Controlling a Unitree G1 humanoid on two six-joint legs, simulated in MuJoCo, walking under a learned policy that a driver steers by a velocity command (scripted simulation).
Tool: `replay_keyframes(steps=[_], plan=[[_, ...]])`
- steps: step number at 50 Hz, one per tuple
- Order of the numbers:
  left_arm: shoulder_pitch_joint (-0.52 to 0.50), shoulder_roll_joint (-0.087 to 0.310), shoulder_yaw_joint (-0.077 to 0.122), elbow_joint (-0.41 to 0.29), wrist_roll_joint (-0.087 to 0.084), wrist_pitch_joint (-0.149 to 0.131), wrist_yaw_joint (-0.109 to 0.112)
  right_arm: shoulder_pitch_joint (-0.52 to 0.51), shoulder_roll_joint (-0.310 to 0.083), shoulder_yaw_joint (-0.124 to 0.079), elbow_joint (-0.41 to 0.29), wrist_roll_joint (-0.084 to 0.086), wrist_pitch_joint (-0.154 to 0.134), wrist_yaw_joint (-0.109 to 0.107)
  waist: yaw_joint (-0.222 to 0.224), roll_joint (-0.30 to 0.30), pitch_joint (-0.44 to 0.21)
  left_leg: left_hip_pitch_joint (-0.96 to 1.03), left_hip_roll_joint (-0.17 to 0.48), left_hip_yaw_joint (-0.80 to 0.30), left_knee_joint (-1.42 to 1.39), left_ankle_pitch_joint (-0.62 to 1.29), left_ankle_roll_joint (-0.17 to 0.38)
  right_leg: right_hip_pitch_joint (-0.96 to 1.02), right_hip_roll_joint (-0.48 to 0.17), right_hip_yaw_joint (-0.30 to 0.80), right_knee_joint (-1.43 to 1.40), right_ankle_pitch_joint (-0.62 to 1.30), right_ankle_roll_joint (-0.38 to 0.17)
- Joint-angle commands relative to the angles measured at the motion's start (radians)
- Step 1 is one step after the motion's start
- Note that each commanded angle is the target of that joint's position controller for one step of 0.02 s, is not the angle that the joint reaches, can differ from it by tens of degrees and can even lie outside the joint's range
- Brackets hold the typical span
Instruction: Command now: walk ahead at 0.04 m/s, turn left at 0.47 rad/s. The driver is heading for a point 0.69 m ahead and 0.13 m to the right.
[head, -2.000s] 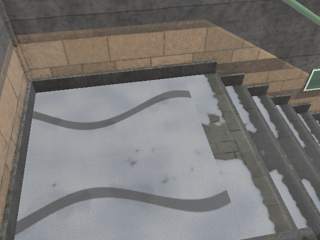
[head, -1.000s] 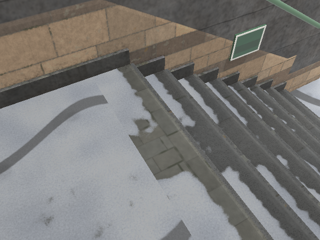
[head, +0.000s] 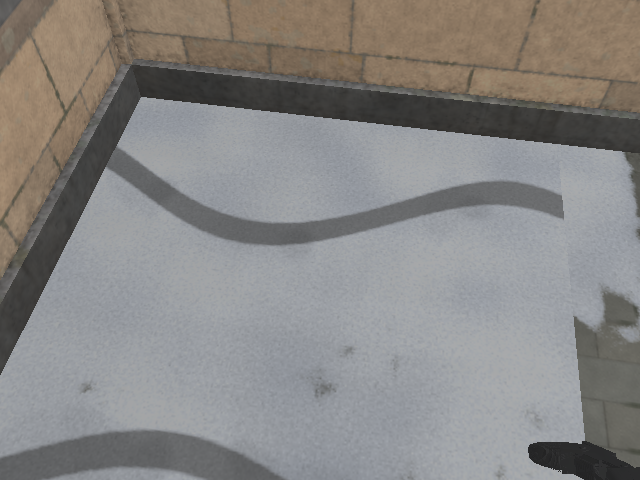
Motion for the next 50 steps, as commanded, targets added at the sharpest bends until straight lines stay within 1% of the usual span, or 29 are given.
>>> replay_keyframes(steps=[1,2,3,4,5,6,9,12,16,18,20,21,22,23,24,25,26,27,29,32,34,36,39,43,46,47,48,49,50], plan=[[-0.106,0.089,0.003,-0.221,0.004,-0.023,0.011,0.252,-0.228,-0.048,0.007,-0.022,0.033,-0.045,-0.157,-0.035,-0.511,0.846,0.428,-0.358,0.147,0.782,0.293,-0.634,0.008,0.145,0.371,0.116,0.042],[-0.081,0.037,-0.011,-0.227,-0.010,0.003,0.032,0.162,-0.208,-0.031,0.014,-0.025,0.042,-0.048,-0.068,-0.062,-0.479,0.590,0.485,-0.450,0.034,0.354,0.302,-0.557,-0.010,0.181,0.270,0.227,0.049],[-0.084,0.081,0.012,-0.205,-0.014,0.034,0.054,0.111,-0.157,-0.012,-0.010,-0.029,0.039,-0.041,-0.041,-0.119,-0.370,0.352,0.447,-0.452,-0.020,0.053,0.256,-0.490,-0.006,0.187,0.099,0.412,0.042],[-0.125,0.094,0.025,-0.204,-0.012,0.063,0.067,0.058,-0.120,0.008,-0.023,-0.035,0.033,-0.039,-0.023,-0.066,-0.267,0.150,0.390,-0.431,-0.042,-0.016,0.220,-0.406,0.019,0.168,0.096,0.487,0.038],[-0.145,0.084,0.032,-0.213,-0.007,0.076,0.073,0.043,-0.123,0.015,-0.026,-0.040,0.030,-0.040,-0.021,-0.013,-0.210,0.046,0.330,-0.401,-0.044,-0.078,0.188,-0.392,0.043,0.148,0.125,0.511,0.038],[-0.185,0.048,0.024,-0.244,0.003,0.085,0.072,0.047,-0.135,0.025,-0.023,-0.037,0.036,-0.065,-0.023,0.013,-0.124,-0.030,0.245,-0.332,-0.031,-0.160,0.157,-0.417,0.065,0.143,0.001,0.610,0.053],[-0.272,-0.012,0.011,-0.313,0.020,0.093,0.054,0.147,-0.107,0.050,-0.009,-0.033,0.050,-0.123,-0.056,0.067,-0.163,0.052,0.184,-0.331,0.024,-0.106,0.145,-0.442,0.095,0.134,-0.080,0.687,0.097],[-0.345,-0.026,-0.001,-0.378,0.030,0.103,0.038,0.189,-0.081,0.054,-0.020,-0.024,0.064,-0.144,-0.072,0.089,-0.188,0.133,0.190,-0.382,0.008,-0.260,0.133,-0.398,0.073,0.170,-0.316,0.706,0.109],[-0.387,0.005,0.012,-0.371,0.023,0.097,0.007,0.164,-0.100,0.024,-0.050,-0.022,0.065,-0.149,-0.085,0.123,-0.142,0.078,0.204,-0.408,-0.075,-0.418,0.118,-0.106,0.033,0.182,-0.802,0.704,0.070],[-0.349,0.020,0.020,-0.334,0.015,0.092,-0.009,0.213,-0.093,0.011,-0.025,-0.022,0.062,-0.128,-0.093,0.159,-0.108,-0.016,0.198,-0.382,-0.122,-0.518,0.113,0.121,0.057,0.127,-0.966,0.582,0.032],[-0.269,0.018,0.028,-0.265,0.015,0.084,-0.026,0.258,-0.061,0.007,0.001,-0.025,0.053,-0.104,-0.085,0.165,-0.063,-0.074,0.176,-0.360,-0.129,-0.648,0.087,0.290,0.097,0.055,-1.159,0.529,-0.017],[-0.228,-0.007,0.026,-0.227,0.030,0.077,-0.032,0.286,-0.028,0.012,0.028,-0.028,0.048,-0.097,-0.070,0.145,-0.042,-0.079,0.137,-0.335,-0.102,-0.728,0.044,0.337,0.118,0.028,-1.253,0.487,-0.039],[-0.184,-0.006,0.021,-0.207,0.046,0.069,-0.037,0.293,-0.020,0.012,0.040,-0.026,0.041,-0.089,-0.060,0.121,-0.011,-0.104,0.102,-0.297,-0.034,-0.722,-0.006,0.353,0.085,0.053,-1.313,0.486,-0.058],[-0.137,0.030,0.023,-0.190,0.059,0.058,-0.044,0.300,-0.004,0.008,0.041,-0.027,0.028,-0.086,-0.076,0.011,-0.012,-0.144,0.042,-0.211,0.168,-0.580,-0.042,0.390,-0.004,0.162,-1.331,0.574,-0.093],[-0.151,0.040,0.032,-0.166,0.059,0.049,-0.045,0.323,0.007,0.001,0.024,0.001,0.011,-0.088,-0.126,-0.208,0.003,-0.133,0.026,-0.111,0.135,-0.410,-0.079,0.270,-0.097,0.346,-1.491,0.338,-0.185],[-0.219,0.018,0.026,-0.183,0.051,0.038,-0.037,0.231,-0.060,-0.019,0.023,-0.002,0.001,-0.098,-0.101,-0.209,0.070,-0.037,0.062,-0.124,0.144,-0.309,-0.106,0.125,-0.129,0.440,-1.611,0.160,-0.217],[-0.299,-0.003,0.014,-0.193,0.057,0.027,-0.028,0.187,-0.062,-0.024,0.023,-0.010,-0.004,-0.105,-0.123,-0.226,0.091,0.051,0.076,-0.127,0.133,-0.218,-0.112,0.060,-0.103,0.402,-1.625,0.157,-0.180],[-0.323,0.001,0.014,-0.190,0.061,0.022,-0.023,0.207,-0.021,-0.017,0.053,-0.033,0.004,-0.107,-0.141,-0.218,0.056,0.162,0.065,-0.114,0.143,-0.155,-0.119,0.024,-0.055,0.331,-1.602,0.176,-0.141],[-0.250,0.016,0.021,-0.155,0.048,0.014,-0.026,0.258,0.000,-0.022,0.090,-0.048,0.015,-0.097,-0.141,-0.189,0.012,0.236,0.051,-0.096,0.151,-0.142,-0.121,0.033,-0.024,0.283,-1.587,0.177,-0.106],[-0.173,0.052,0.035,-0.136,0.030,0.011,-0.017,0.246,-0.019,-0.037,0.120,-0.016,0.010,-0.098,-0.108,-0.155,0.012,0.172,0.016,-0.055,0.157,-0.258,-0.120,0.099,-0.036,0.321,-1.622,0.091,-0.133],[-0.105,0.133,0.064,-0.125,0.022,0.015,-0.006,0.168,-0.040,-0.047,0.104,0.000,-0.011,-0.097,-0.051,-0.184,0.035,-0.020,0.001,-0.004,0.253,-0.340,-0.105,0.230,-0.126,0.452,-1.664,0.008,-0.211],[-0.025,0.184,0.089,-0.093,0.013,0.001,0.006,0.073,-0.068,-0.057,0.078,0.010,-0.039,-0.091,0.004,-0.182,0.070,-0.251,0.056,-0.036,0.376,-0.365,-0.078,0.389,-0.225,0.579,-1.695,0.103,-0.289],[0.001,0.134,0.088,-0.060,-0.004,-0.023,0.007,0.037,-0.035,-0.052,0.086,0.012,-0.076,-0.079,0.006,-0.137,0.048,-0.323,0.090,-0.042,0.314,-0.327,-0.059,0.509,-0.197,0.494,-1.666,0.322,-0.282],[-0.033,0.139,0.095,-0.035,-0.012,-0.030,-0.010,0.036,-0.006,-0.042,0.118,0.015,-0.085,-0.057,-0.021,-0.145,-0.012,-0.054,0.035,0.043,0.205,-0.218,-0.074,0.362,-0.123,0.339,-1.633,0.454,-0.261],[-0.078,0.137,0.093,-0.028,-0.022,-0.037,-0.017,0.129,-0.032,-0.053,0.151,0.019,-0.078,-0.053,-0.097,-0.111,-0.029,0.217,0.001,0.081,0.117,-0.155,-0.067,0.193,-0.091,0.289,-1.552,0.456,-0.226],[-0.106,0.130,0.085,-0.035,-0.018,-0.039,-0.019,0.215,-0.055,-0.064,0.170,0.027,-0.079,-0.061,-0.147,-0.107,-0.057,0.344,0.004,0.064,0.097,-0.177,-0.051,0.128,-0.078,0.281,-1.478,0.509,-0.202],[-0.173,0.097,0.072,-0.052,-0.004,-0.046,-0.026,0.377,-0.111,-0.084,0.208,0.030,-0.079,-0.074,-0.225,-0.069,-0.111,0.547,0.102,-0.067,0.067,-0.232,0.000,-0.012,-0.028,0.202,-1.260,0.603,-0.148],[-0.179,0.020,0.051,-0.101,-0.006,-0.069,-0.032,0.524,-0.250,-0.118,0.236,0.015,-0.078,-0.073,-0.243,0.227,-0.193,0.752,0.355,-0.511,-0.074,-0.368,0.154,-0.270,0.109,0.040,-0.853,0.519,-0.078],[-0.209,0.090,0.069,-0.110,-0.020,-0.088,-0.034,0.569,-0.230,-0.110,0.249,-0.007,-0.091,-0.061,-0.250,0.204,-0.192,0.748,0.451,-0.777,-0.166,-0.454,0.253,-0.420,0.125,0.160,-0.632,0.302,-0.079]])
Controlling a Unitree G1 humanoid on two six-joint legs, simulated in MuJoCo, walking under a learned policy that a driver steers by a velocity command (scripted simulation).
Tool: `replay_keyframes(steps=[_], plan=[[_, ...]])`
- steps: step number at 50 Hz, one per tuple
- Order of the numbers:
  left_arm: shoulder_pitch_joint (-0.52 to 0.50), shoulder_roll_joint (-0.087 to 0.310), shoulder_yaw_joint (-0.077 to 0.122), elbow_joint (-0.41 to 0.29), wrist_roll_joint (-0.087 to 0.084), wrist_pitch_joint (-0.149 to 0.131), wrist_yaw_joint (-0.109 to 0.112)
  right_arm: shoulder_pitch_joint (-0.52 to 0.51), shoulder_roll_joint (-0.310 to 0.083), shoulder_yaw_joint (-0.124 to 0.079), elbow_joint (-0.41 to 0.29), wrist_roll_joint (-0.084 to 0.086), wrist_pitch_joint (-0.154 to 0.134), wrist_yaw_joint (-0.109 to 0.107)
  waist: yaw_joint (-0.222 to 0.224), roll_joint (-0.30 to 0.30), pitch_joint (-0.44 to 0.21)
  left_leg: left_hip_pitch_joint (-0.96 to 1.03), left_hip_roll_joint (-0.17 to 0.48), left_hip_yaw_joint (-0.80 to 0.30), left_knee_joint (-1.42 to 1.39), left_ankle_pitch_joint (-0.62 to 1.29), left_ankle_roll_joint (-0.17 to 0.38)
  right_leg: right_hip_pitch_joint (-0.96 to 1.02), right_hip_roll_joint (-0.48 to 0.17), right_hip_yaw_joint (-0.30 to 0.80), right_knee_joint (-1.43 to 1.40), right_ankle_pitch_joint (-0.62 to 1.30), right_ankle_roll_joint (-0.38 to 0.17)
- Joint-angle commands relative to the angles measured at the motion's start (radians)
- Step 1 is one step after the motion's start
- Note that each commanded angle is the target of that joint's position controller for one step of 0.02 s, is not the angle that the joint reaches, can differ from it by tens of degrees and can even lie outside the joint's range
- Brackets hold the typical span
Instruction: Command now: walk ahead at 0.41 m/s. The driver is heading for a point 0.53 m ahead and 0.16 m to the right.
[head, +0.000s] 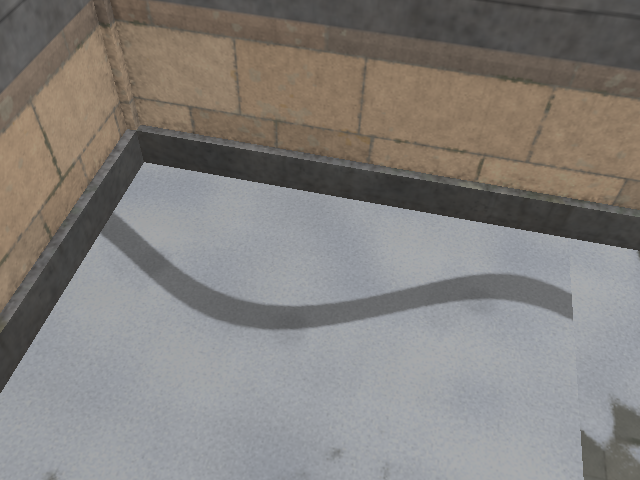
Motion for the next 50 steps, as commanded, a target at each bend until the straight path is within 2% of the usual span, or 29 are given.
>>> replay_keyframes(steps=[1,3,5,8,11,15,18,20,21,22,23,24,25,26,27,28,31,32,34,36,39,41,44,45,46,47,48,49,50], plan=[[-0.168,0.091,0.009,-0.148,-0.019,-0.069,-0.017,0.364,-0.192,-0.044,0.060,-0.019,-0.011,0.004,-0.153,0.195,-0.007,0.637,0.432,-0.722,-0.320,-0.259,0.273,-0.812,-0.004,0.074,0.534,-0.043,-0.047],[-0.173,0.083,0.011,-0.125,0.007,-0.062,-0.012,0.196,-0.124,-0.018,0.001,-0.013,-0.009,0.013,-0.084,0.099,0.042,0.464,0.328,-0.487,-0.335,-0.098,0.195,-0.743,-0.082,0.047,0.474,0.165,-0.058],[-0.160,0.078,0.017,-0.126,0.021,-0.044,-0.015,0.169,-0.072,0.003,0.004,-0.023,-0.003,0.017,-0.037,0.117,0.035,0.318,0.262,-0.335,-0.348,0.145,0.153,-0.607,-0.115,0.028,0.395,0.277,-0.033],[-0.245,0.043,0.004,-0.165,0.030,-0.032,-0.024,0.240,-0.095,0.005,0.034,-0.018,0.001,0.004,-0.041,0.103,0.054,0.239,0.227,-0.212,-0.356,0.374,0.159,-0.570,-0.095,-0.016,0.267,0.396,0.004],[-0.414,0.002,-0.020,-0.220,0.029,-0.033,-0.033,0.279,-0.110,0.010,0.053,-0.010,0.000,-0.016,-0.081,0.116,0.088,0.166,0.183,-0.135,-0.377,0.375,0.131,-0.454,-0.049,-0.055,-0.021,0.564,-0.001],[-0.546,0.014,-0.027,-0.261,0.009,-0.032,-0.059,0.364,-0.128,0.006,0.086,0.003,-0.002,-0.016,-0.117,0.119,0.129,0.253,0.230,-0.151,-0.394,0.274,0.134,-0.404,-0.015,-0.057,-0.182,0.598,-0.017],[-0.573,0.037,-0.026,-0.277,0.008,-0.037,-0.075,0.396,-0.136,-0.002,0.109,0.001,0.005,-0.014,-0.104,0.128,0.122,0.404,0.272,-0.147,-0.306,0.421,0.118,-0.408,-0.004,-0.057,-0.239,0.465,-0.065],[-0.473,0.087,-0.006,-0.258,0.015,-0.041,-0.079,0.378,-0.166,-0.013,0.105,-0.001,0.012,-0.012,-0.035,0.172,0.033,0.428,0.269,-0.130,-0.157,0.775,0.098,-0.206,0.054,-0.100,-0.233,0.370,-0.108],[-0.301,0.131,0.015,-0.207,0.011,-0.039,-0.077,0.346,-0.171,-0.013,0.095,-0.008,0.019,-0.013,0.060,0.168,-0.065,0.389,0.231,-0.084,0.028,0.904,0.075,0.013,0.080,-0.120,-0.243,0.377,-0.146],[-0.089,0.194,0.031,-0.155,0.019,-0.037,-0.072,0.337,-0.151,-0.004,0.070,-0.026,0.017,-0.012,0.131,0.081,-0.219,0.156,0.185,-0.051,0.336,0.672,0.043,0.380,-0.067,0.059,-0.195,0.449,-0.212],[0.017,0.272,0.043,-0.116,0.020,-0.037,-0.080,0.487,-0.018,0.039,0.065,-0.028,-0.009,0.011,0.055,-0.225,-0.431,-0.241,-0.008,-0.068,0.727,-0.124,-0.021,0.767,-0.331,0.602,-0.321,0.176,-0.398],[0.036,0.178,0.020,-0.110,0.015,-0.027,-0.073,0.430,-0.104,0.018,0.079,-0.003,-0.044,0.023,0.091,-0.198,-0.433,-0.361,-0.002,-0.189,0.827,-0.299,-0.007,0.776,-0.322,0.757,-0.455,0.049,-0.377],[-0.093,0.138,0.007,-0.132,0.017,-0.024,-0.066,0.305,-0.151,0.003,0.035,0.016,-0.060,0.019,0.077,-0.150,-0.229,-0.457,0.046,-0.156,0.840,-0.230,0.002,0.635,-0.281,0.601,-0.471,0.117,-0.324],[-0.192,0.123,0.000,-0.161,0.020,-0.028,-0.064,0.223,-0.155,0.003,0.010,0.006,-0.067,0.007,0.043,-0.013,-0.131,-0.420,0.092,-0.140,0.771,-0.137,0.006,0.453,-0.237,0.476,-0.489,0.250,-0.295],[-0.247,0.119,-0.001,-0.169,0.027,-0.034,-0.066,0.187,-0.146,-0.003,0.001,-0.015,-0.064,-0.005,0.003,0.058,-0.067,-0.352,0.120,-0.129,0.692,-0.085,-0.001,0.289,-0.203,0.394,-0.511,0.386,-0.281],[-0.262,0.106,-0.004,-0.172,0.035,-0.041,-0.062,0.195,-0.134,-0.008,-0.011,-0.033,-0.056,-0.009,-0.036,0.056,-0.059,-0.287,0.144,-0.137,0.632,-0.063,-0.005,0.203,-0.175,0.352,-0.527,0.448,-0.273],[-0.244,0.102,-0.012,-0.153,0.028,-0.049,-0.052,0.208,-0.092,-0.008,-0.033,-0.037,-0.027,-0.017,-0.081,0.011,-0.029,-0.219,0.146,-0.113,0.500,-0.056,-0.040,0.076,-0.164,0.252,-0.556,0.682,-0.284],[-0.230,0.122,-0.009,-0.142,0.023,-0.048,-0.040,0.179,-0.090,-0.006,-0.051,-0.041,-0.022,-0.020,-0.082,0.012,-0.015,-0.221,0.141,-0.101,0.439,-0.024,-0.063,0.044,-0.164,0.218,-0.557,0.770,-0.284],[-0.207,0.146,-0.006,-0.124,0.024,-0.041,-0.023,0.092,-0.068,0.006,-0.081,-0.051,-0.016,-0.021,-0.067,0.010,-0.004,-0.188,0.117,-0.077,0.282,0.095,-0.082,-0.007,-0.132,0.139,-0.537,0.885,-0.253],[-0.167,0.151,-0.008,-0.099,0.022,-0.033,-0.017,0.023,-0.058,0.018,-0.095,-0.047,-0.015,-0.018,-0.035,-0.016,-0.011,-0.111,0.077,-0.060,0.133,0.254,-0.076,-0.038,-0.082,0.082,-0.519,0.855,-0.213],[-0.116,0.155,-0.013,-0.065,0.020,-0.018,-0.007,-0.084,-0.064,0.027,-0.125,-0.037,-0.018,-0.007,0.001,-0.036,-0.011,-0.073,0.039,-0.065,0.009,0.360,-0.071,0.026,-0.093,0.113,-0.513,0.726,-0.180],[-0.128,0.143,-0.016,-0.062,0.024,-0.019,-0.009,-0.099,-0.104,0.019,-0.131,-0.032,-0.014,-0.007,-0.003,-0.056,-0.005,-0.070,0.048,-0.090,-0.028,0.349,-0.049,0.086,-0.113,0.131,-0.487,0.743,-0.162],[-0.180,0.136,-0.021,-0.062,0.024,-0.015,-0.001,-0.026,-0.170,-0.001,-0.116,-0.048,-0.021,-0.006,-0.055,-0.038,-0.029,0.025,0.052,-0.100,-0.143,0.321,-0.008,0.151,-0.106,0.161,-0.349,0.751,-0.137],[-0.149,0.130,-0.026,-0.053,0.028,-0.010,0.001,0.012,-0.191,-0.005,-0.101,-0.061,-0.032,-0.004,-0.059,0.000,-0.064,0.127,0.076,-0.105,-0.183,0.518,0.019,0.145,-0.053,0.145,-0.251,0.748,-0.109],[-0.064,0.105,-0.035,-0.056,0.050,-0.014,-0.006,0.071,-0.243,-0.011,-0.094,-0.077,-0.035,-0.004,-0.025,0.106,-0.174,0.378,0.208,-0.203,-0.084,0.913,0.093,0.014,0.007,0.133,-0.118,0.538,-0.070],[0.050,0.050,-0.056,-0.012,0.040,-0.010,-0.011,0.121,-0.193,0.000,-0.085,-0.076,-0.022,0.006,-0.038,0.266,-0.301,0.587,0.355,-0.337,-0.047,1.099,0.256,-0.145,0.074,0.085,0.087,0.118,-0.011],[0.024,0.098,-0.052,-0.008,0.031,0.009,-0.014,0.146,-0.089,0.028,-0.069,-0.056,-0.009,0.017,-0.059,0.261,-0.340,0.563,0.417,-0.434,-0.095,1.004,0.308,-0.195,0.065,0.070,0.213,-0.233,0.030],[-0.036,0.161,-0.033,-0.027,0.019,0.030,-0.011,0.099,-0.086,0.035,-0.081,-0.036,0.000,0.024,-0.059,0.177,-0.267,0.460,0.391,-0.440,-0.140,0.705,0.276,-0.225,0.029,0.079,0.266,-0.253,0.042],[-0.053,0.130,-0.030,-0.004,0.052,0.045,-0.010,0.117,-0.062,0.053,-0.048,-0.042,0.019,0.014,-0.044,0.078,-0.179,0.312,0.361,-0.371,-0.189,0.677,0.233,-0.135,0.059,0.045,0.200,-0.211,0.025]])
